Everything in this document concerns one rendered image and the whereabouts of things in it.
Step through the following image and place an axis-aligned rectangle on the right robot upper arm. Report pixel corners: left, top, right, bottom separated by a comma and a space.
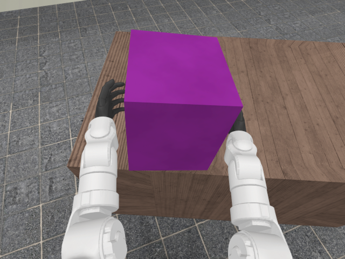
228, 230, 292, 259

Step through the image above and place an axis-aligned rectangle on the robot left hand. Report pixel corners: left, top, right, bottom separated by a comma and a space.
95, 79, 125, 119

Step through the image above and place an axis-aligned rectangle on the robot right hand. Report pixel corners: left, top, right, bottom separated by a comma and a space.
229, 110, 246, 134

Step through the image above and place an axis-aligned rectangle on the left robot upper arm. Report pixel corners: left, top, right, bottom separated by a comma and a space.
62, 216, 127, 259

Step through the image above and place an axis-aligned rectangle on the right robot forearm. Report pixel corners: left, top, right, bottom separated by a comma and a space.
224, 131, 293, 259

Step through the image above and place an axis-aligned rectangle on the pedestal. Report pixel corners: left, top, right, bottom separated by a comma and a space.
67, 31, 345, 227

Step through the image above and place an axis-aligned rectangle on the carton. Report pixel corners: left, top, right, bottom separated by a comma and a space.
124, 30, 243, 171

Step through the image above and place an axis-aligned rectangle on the left robot forearm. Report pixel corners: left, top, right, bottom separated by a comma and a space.
61, 117, 119, 259

